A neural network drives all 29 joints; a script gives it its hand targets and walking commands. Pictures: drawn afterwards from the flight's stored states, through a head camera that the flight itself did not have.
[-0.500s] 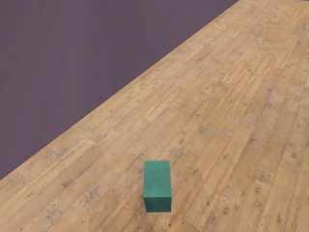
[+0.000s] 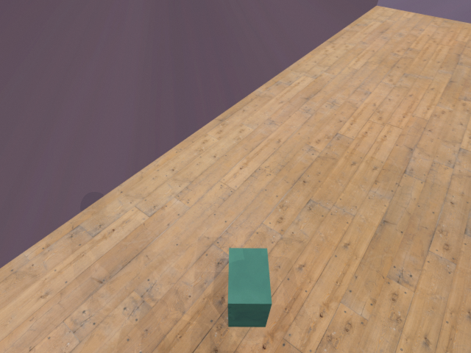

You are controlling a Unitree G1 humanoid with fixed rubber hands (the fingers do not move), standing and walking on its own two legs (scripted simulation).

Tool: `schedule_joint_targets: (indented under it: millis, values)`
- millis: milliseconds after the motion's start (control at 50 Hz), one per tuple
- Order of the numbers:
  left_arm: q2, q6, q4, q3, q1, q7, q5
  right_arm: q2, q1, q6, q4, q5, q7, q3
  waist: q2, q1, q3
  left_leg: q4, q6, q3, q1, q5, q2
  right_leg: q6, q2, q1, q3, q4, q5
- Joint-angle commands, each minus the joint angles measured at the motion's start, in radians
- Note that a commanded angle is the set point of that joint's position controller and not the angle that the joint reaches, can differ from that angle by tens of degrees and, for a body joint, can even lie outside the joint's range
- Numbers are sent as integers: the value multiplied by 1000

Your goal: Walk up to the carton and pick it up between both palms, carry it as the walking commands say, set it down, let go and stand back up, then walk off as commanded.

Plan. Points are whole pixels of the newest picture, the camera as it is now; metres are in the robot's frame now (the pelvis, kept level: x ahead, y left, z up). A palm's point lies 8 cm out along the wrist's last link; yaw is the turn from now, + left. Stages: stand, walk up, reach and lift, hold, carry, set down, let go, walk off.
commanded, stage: walk up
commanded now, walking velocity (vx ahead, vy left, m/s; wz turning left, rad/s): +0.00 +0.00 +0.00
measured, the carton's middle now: (247, 288) +0.52 -0.03 -0.65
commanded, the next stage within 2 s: none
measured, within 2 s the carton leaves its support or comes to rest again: neither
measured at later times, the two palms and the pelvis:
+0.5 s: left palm out of the picture -0.01 +0.20 -0.15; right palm out of the picture -0.01 -0.23 -0.15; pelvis +0.01 -0.02 +0.00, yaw +0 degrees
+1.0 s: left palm out of the picture +0.11 +0.17 -0.14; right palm out of the picture -0.04 -0.31 -0.16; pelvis +0.07 -0.08 -0.02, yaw +0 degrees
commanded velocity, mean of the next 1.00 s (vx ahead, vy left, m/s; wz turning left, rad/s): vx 0.07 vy -0.01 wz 0.00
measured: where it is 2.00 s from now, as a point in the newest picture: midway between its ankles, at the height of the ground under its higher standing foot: outside the picture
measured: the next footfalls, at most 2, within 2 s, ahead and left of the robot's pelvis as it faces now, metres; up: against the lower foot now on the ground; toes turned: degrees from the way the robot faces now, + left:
left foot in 1.38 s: +0.22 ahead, +0.04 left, +0.00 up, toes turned +5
right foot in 1.94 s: +0.09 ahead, -0.17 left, +0.00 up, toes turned -3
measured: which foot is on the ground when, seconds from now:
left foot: down 0.00-0.98, up 1.00-1.00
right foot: down 0.00-1.00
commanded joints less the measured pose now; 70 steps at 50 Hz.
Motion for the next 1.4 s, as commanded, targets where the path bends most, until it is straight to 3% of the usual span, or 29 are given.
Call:
schedule_joint_targets:
  millis: [0,180,680,700,720,740,760,780,800,820,860,880,900,940,960,980,1000,1020,1040,1060,1100,1120,1140,1200,1280,1320,1340,1360,1380]
  values:
    - [67,-6,-6,9,72,5,1,-93,65,-2,-5,-2,1,-16,57,-6,60,-105,14,-128,-43,78,141,-39,-30,-22,21,-26,74]
    - [63,-9,5,6,79,9,-1,-86,92,-4,13,-4,-1,-14,32,-8,40,-68,5,-101,-24,161,130,-44,-36,-8,22,-26,110]
    - [52,-12,22,6,79,7,0,-58,147,-2,51,-4,-7,-3,34,-13,57,-65,-16,-84,-44,103,130,-62,-28,10,41,-48,123]
    - [47,-8,25,33,100,5,-2,-103,166,-2,66,-4,-8,-20,63,-29,18,-37,-10,-82,-18,-20,142,-65,-43,20,27,-12,23]
    - [105,1,3,55,97,-9,1,-151,194,9,53,-7,4,-39,66,-44,-11,-44,31,-151,-19,-547,167,-85,-12,-88,12,29,-526]
    - [113,14,-30,68,9,-19,13,-177,205,18,41,-20,1,-52,89,-92,154,-118,62,-305,5,-642,278,-53,37,-328,-59,153,-519]
    - [55,17,-67,57,-80,-28,25,-214,274,18,68,-22,-10,-67,196,-139,199,-247,126,-474,35,-678,423,-33,47,-447,-95,362,-316]
    - [35,14,-89,56,-127,-35,39,-211,294,8,78,-22,-18,-67,191,-144,216,-307,160,-539,5,-580,491,-29,2,-498,-22,516,-276]
    - [45,9,-95,69,-112,-41,39,-207,261,-3,69,-17,-24,-68,137,-112,188,-293,141,-482,3,-464,477,-25,-14,-493,6,559,-224]
    - [44,3,-100,74,-77,-47,34,-197,213,-14,54,-21,-28,-67,138,-79,152,-272,105,-399,-18,-395,443,-20,-29,-445,19,552,-191]
    - [35,-8,-108,74,-31,-55,15,-164,142,-28,36,-31,-24,-58,198,-46,146,-231,56,-250,-85,-254,352,-10,-16,-335,-15,432,-166]
    - [22,-22,-121,64,-16,-58,7,-135,125,-28,44,-28,-17,-51,279,-9,115,-183,25,-127,-158,-211,234,-25,7,-186,-59,341,-174]
    - [30,-24,-111,63,9,-57,8,-139,135,-24,52,-26,-12,-55,268,4,106,-127,26,-78,-198,-215,203,-29,43,-91,-109,265,-180]
    - [38,-29,-56,64,123,-39,13,-125,162,-11,61,-23,-4,-46,149,39,81,52,21,-45,-312,-258,169,-23,91,132,-174,138,-130]
    - [63,-39,-38,68,182,-28,19,-91,184,-10,55,-20,0,-32,34,53,68,200,-9,-8,-380,-258,128,-26,1,219,-73,59,-137]
    - [160,-52,-33,85,311,-16,29,-55,171,-7,21,-24,4,-17,-187,99,3,539,-51,30,-502,-411,72,-70,-323,294,305,-104,-223]
    - [271,-33,-15,106,357,-2,22,-109,158,12,-8,-31,9,-46,-242,103,-7,734,-73,-68,-560,-411,36,-163,-488,188,691,-277,-242]
    - [247,-30,-38,100,249,3,16,-120,115,23,-14,-36,15,-43,-164,60,71,806,-72,-104,-582,-311,95,-193,-455,110,615,-258,-227]
    - [189,-39,-69,88,162,1,17,-116,92,25,-17,-33,24,-42,-111,37,100,807,-75,-99,-558,-188,123,-186,-378,42,449,-211,-144]
    - [148,-48,-88,80,96,1,19,-99,108,23,-4,-23,27,-40,-111,6,85,778,-80,-88,-491,-121,131,-167,-312,10,296,-181,82]
    - [81,-64,-77,42,92,1,28,-75,141,32,4,-21,33,-35,-122,-26,46,716,-83,-69,-392,-62,113,-139,-226,-29,104,-127,394]
    - [80,-67,-106,30,30,7,22,-92,134,46,-7,-1,26,-42,-125,-60,48,664,-83,-72,-327,-86,76,-135,-189,-40,27,-40,781]
    - [48,-68,-77,8,37,8,18,-49,132,39,-16,13,27,-19,-186,-84,-7,536,-84,-55,-245,-75,52,-128,-114,-31,-58,-46,788]
    - [87,-54,-64,17,97,13,21,-66,59,47,-36,5,17,-11,-189,-40,-19,386,-52,-25,-237,-57,26,-166,-135,50,-36,-21,671]
    - [181,-24,-130,51,103,22,18,-139,6,63,-91,-9,15,-25,-116,-9,34,321,-29,-7,-257,-102,53,-194,-295,11,114,-1,573]
    - [195,-4,-152,63,81,32,13,-131,10,61,-130,-7,25,-31,-118,-28,14,207,-20,-34,-196,-62,82,-163,-297,-15,118,42,435]
    - [176,5,-161,60,76,32,13,-150,42,50,-130,-10,26,-36,-73,-42,-11,105,-12,-35,-106,55,82,-120,-242,-51,89,109,293]
    - [125,9,-168,51,109,29,16,-223,69,36,-136,-19,22,-54,87,-35,-51,12,6,-135,-9,320,193,-68,-147,-107,11,235,113]
    - [46,18,-174,35,137,33,10,-301,48,33,-145,-6,18,-74,326,-22,-63,-36,122,-314,25,630,358,-15,6,-217,-105,458,-322]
